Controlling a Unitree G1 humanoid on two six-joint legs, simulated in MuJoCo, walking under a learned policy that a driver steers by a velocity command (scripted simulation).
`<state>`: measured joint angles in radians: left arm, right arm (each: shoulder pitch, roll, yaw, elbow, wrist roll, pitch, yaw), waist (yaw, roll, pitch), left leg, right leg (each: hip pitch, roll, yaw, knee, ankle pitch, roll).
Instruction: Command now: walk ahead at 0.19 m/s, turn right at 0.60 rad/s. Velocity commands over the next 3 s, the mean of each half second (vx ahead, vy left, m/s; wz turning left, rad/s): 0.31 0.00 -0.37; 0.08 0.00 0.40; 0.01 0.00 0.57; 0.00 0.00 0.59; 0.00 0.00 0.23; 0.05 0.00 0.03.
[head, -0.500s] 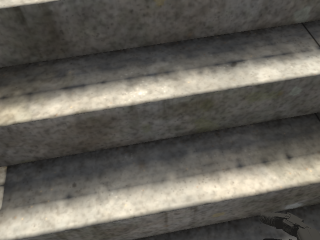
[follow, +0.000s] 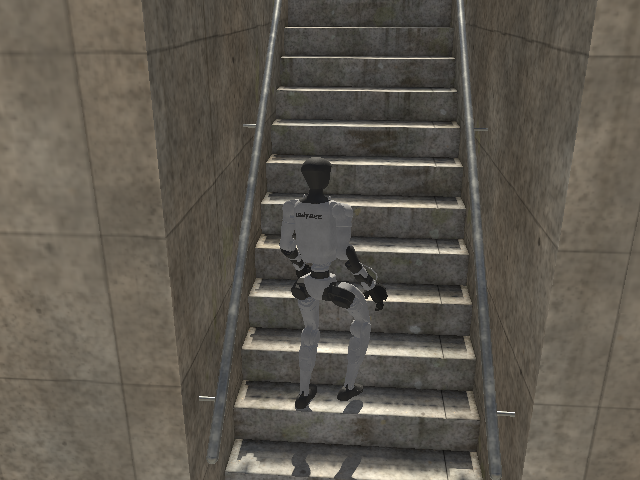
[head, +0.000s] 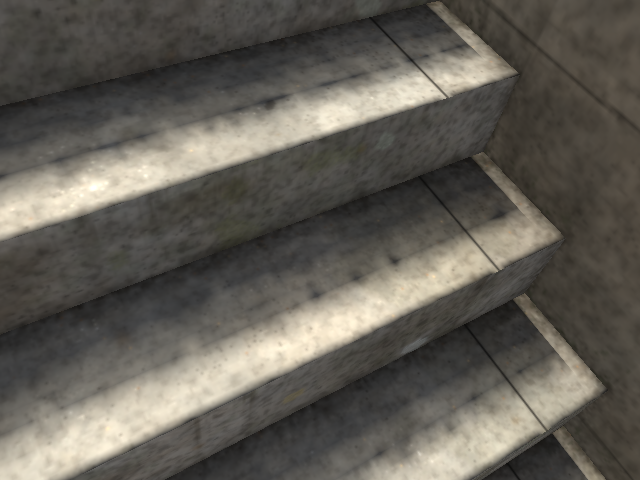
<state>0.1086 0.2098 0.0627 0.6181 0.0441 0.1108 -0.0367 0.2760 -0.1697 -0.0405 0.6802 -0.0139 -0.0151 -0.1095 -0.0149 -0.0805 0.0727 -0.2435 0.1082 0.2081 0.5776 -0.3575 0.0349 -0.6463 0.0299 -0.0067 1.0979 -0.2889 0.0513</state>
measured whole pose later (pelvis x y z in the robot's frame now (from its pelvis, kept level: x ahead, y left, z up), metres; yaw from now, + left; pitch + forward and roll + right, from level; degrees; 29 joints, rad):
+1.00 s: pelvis +0.27 -0.05 +0.16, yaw +5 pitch +1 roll -3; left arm 0.17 0.11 -0.02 0.65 0.04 0.04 0.04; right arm 0.21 -0.15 -0.03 0.76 -0.03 0.03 -0.10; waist -0.01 -0.03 0.03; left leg -0.52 -0.15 -0.16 0.86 -0.34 0.08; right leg -0.80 0.04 0.06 1.36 -0.15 0.05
